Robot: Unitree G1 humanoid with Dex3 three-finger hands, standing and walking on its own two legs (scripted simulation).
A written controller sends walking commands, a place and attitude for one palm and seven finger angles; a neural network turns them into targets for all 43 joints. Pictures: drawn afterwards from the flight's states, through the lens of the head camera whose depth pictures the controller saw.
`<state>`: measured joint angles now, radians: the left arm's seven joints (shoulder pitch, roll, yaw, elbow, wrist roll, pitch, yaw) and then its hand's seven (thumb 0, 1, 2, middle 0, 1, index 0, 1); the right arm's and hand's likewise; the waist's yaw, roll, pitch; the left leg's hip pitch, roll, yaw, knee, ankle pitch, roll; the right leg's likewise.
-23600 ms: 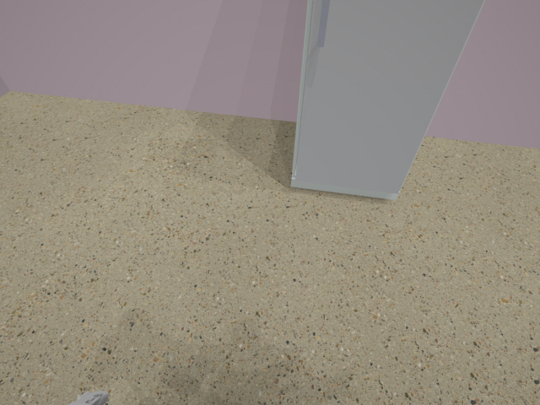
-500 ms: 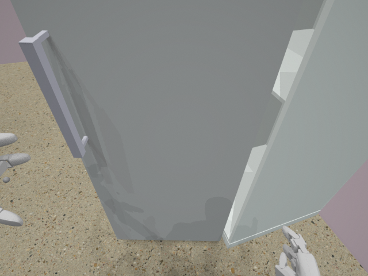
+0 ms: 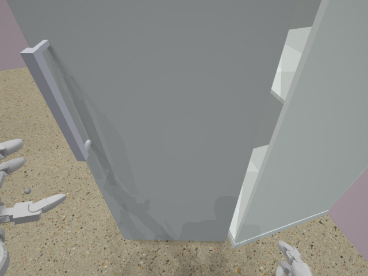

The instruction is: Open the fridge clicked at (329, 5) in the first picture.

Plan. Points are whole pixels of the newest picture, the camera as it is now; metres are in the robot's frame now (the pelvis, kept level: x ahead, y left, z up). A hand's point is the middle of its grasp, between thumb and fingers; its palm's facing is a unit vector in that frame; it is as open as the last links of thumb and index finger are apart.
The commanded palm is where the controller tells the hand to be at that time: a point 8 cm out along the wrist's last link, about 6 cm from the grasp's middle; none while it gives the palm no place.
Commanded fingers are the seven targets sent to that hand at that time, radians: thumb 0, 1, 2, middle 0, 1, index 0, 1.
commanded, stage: draw the hand back to the body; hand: left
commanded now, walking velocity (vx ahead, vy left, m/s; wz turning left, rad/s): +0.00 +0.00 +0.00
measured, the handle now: (66, 108) +0.40 +0.34 +0.17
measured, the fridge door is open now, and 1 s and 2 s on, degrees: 70 70 70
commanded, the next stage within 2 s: step back with the hand held close in 0.74 s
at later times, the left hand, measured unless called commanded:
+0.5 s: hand (59, 174) +0.23 +0.26 +0.16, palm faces +0.45 -0.81 -0.39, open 7.8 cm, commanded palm +0.18 +0.30 +0.18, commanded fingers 0.00 0.90 0.90 -0.20 -0.30 -0.20 -0.30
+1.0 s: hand (56, 170) +0.23 +0.27 +0.17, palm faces +0.44 -0.79 -0.42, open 7.4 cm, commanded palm +0.17 +0.30 +0.18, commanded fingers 0.00 0.90 0.90 -0.20 -0.30 -0.20 -0.30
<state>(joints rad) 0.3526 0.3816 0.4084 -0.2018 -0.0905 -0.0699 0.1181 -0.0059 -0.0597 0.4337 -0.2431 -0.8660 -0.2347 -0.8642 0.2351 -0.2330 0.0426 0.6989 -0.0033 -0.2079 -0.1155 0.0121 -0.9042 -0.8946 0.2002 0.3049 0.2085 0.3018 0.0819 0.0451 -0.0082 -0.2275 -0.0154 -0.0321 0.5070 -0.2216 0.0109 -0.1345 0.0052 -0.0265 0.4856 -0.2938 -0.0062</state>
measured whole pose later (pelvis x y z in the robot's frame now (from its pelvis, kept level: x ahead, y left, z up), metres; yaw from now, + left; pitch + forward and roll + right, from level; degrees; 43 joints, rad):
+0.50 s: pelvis +0.03 -0.01 +0.00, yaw -1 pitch -4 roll +0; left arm 0.44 0.36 0.34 -0.39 -0.07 -0.05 0.10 0.01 0.79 0.84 -0.22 -0.37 -0.21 -0.36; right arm 0.20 -0.22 0.03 0.64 -0.01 -0.12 -0.09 0.01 -0.91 -0.89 0.20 0.30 0.21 0.30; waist 0.08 0.04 -0.01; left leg -0.13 -0.01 -0.01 0.44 -0.24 0.01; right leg -0.05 0.01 -0.01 0.42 -0.31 -0.01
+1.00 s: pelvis +0.03 +0.00 +0.00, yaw +0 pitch -1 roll -1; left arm 0.44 0.38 0.37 -0.40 -0.06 -0.09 0.11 0.02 0.89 0.90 -0.22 -0.31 -0.21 -0.30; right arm 0.18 -0.23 0.02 0.61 -0.01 -0.03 -0.08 0.01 -0.91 -0.89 0.20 0.30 0.21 0.30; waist 0.04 0.05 -0.01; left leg -0.21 0.00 -0.04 0.47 -0.24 0.01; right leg -0.09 0.02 -0.03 0.39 -0.27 -0.01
